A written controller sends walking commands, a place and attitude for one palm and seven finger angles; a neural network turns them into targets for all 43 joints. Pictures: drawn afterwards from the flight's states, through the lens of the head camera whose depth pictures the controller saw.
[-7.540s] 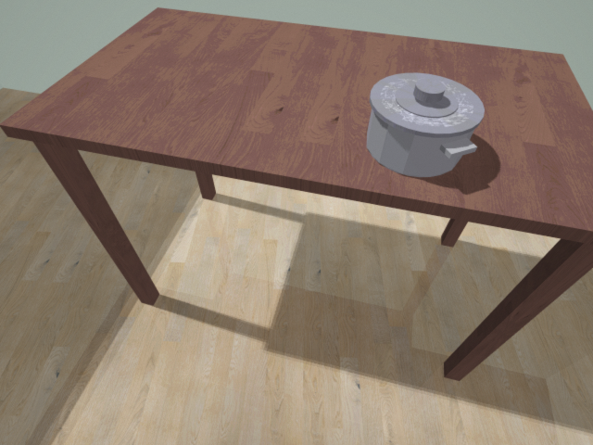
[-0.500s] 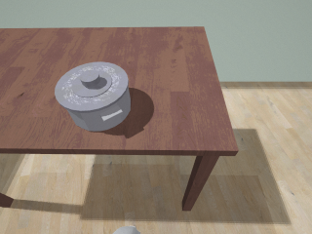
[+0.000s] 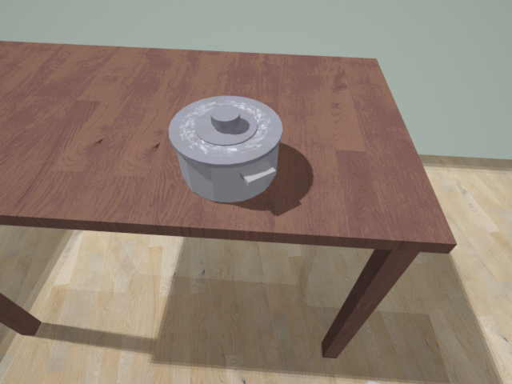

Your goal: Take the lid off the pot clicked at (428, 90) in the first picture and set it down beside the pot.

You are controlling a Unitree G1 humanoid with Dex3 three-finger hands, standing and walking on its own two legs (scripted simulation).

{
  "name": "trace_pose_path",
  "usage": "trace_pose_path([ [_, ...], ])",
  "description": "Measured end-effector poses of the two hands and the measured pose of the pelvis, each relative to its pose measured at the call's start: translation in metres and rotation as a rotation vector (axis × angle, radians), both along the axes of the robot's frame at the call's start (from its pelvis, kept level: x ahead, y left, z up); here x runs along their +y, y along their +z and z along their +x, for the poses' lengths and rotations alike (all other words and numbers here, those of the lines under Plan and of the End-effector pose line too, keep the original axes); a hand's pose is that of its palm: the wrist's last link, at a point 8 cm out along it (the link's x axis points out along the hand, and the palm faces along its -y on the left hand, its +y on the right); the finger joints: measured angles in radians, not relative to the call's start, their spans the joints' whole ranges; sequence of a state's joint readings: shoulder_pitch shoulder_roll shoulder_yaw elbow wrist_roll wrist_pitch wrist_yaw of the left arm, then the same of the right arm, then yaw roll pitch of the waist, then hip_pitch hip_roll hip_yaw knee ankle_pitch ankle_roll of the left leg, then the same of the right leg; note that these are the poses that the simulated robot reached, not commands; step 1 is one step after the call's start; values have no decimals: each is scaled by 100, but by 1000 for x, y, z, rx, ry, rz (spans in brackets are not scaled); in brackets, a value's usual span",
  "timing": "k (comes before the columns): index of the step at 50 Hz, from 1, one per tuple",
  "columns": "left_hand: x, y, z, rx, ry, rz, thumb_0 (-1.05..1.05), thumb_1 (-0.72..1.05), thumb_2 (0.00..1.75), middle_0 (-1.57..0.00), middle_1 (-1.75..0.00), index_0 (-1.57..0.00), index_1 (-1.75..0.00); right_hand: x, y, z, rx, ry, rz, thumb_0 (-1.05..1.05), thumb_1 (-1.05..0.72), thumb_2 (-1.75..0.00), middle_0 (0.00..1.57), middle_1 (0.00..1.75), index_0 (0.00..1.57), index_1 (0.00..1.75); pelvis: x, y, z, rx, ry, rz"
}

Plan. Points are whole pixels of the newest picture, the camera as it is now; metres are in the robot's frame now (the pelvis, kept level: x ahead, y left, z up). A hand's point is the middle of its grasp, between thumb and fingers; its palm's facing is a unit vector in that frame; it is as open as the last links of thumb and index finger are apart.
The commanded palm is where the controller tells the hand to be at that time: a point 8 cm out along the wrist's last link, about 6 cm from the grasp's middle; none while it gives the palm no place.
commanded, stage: come to a stop and stand still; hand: left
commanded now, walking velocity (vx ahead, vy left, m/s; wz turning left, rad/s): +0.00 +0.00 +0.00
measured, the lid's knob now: (225, 117) +0.49 +0.10 +0.17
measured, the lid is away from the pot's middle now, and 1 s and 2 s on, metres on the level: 0.00 0.00 0.00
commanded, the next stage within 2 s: look again from close up in 0.36 s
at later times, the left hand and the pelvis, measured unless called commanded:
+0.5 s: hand out of the picture +0.01 +0.19 -0.17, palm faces +0.00 -0.98 -0.19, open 7.3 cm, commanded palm none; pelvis +0.01 +0.02 +0.01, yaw -1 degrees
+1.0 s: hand out of the picture +0.02 +0.15 -0.16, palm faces +0.00 -0.98 -0.18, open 7.3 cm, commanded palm none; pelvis +0.02 -0.02 +0.02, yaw -1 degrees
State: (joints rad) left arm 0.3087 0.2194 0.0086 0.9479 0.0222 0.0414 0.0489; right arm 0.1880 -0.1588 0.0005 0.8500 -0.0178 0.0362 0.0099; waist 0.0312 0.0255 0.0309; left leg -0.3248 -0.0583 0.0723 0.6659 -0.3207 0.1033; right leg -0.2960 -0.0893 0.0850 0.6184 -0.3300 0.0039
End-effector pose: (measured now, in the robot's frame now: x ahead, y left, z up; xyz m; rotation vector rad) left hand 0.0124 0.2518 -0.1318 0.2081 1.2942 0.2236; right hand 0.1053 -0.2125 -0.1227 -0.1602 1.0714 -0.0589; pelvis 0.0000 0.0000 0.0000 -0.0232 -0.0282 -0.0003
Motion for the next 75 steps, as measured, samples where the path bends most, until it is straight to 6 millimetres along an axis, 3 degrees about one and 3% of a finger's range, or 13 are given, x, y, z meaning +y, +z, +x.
trace_pose_path([
  [3, 7, 2, 3, 4, -16, -5, 1, 91, 90, -20, -30, -20, -30, 8, 2, -11, 7, -40, 3, -1, -93, -90, 20, 30, 20, 30, 8, 3, -2, 7, -12, 3],
  [9, 11, 2, 5, -4, -17, -29, 1, 91, 90, -20, -30, -20, -30, 3, 3, -34, 78, -58, -44, -1, -93, -90, 20, 30, 20, 30, 18, 6, -2, 8, -9, 2],
  [17, 1, -3, 0, 35, -29, -74, 1, 91, 90, -20, -30, -20, -30, -2, 5, -63, 165, -98, -71, 0, -92, -90, 20, 30, 20, 30, 22, 10, 0, 5, -17, 6],
  [24, -9, -4, -6, 77, -29, -94, 1, 91, 90, -20, -30, -20, -30, -3, 4, -76, 213, -119, -66, 1, -92, -90, 20, 30, 20, 30, 18, 13, 5, 7, -19, 11],
  [38, -31, -1, -7, 115, -18, -99, 1, 91, 90, -20, -30, -20, -30, -16, 2, -70, 230, -124, -54, 1, -93, -90, 20, 30, 20, 30, 2, 15, 16, 11, -24, 20],
  [54, -58, 0, 8, 111, -22, -101, 1, 91, 90, -20, -30, -20, -30, -40, 1, -58, 230, -130, -47, 1, -93, -90, 20, 30, 20, 30, -22, 16, 27, 16, -26, 23],
  [75, -75, 2, 29, 101, -34, -97, 1, 91, 90, -20, -30, -20, -30, -51, -1, -67, 292, -144, -35, 1, -93, -90, 20, 30, 20, 30, -40, 18, 37, 24, -27, 22],
])
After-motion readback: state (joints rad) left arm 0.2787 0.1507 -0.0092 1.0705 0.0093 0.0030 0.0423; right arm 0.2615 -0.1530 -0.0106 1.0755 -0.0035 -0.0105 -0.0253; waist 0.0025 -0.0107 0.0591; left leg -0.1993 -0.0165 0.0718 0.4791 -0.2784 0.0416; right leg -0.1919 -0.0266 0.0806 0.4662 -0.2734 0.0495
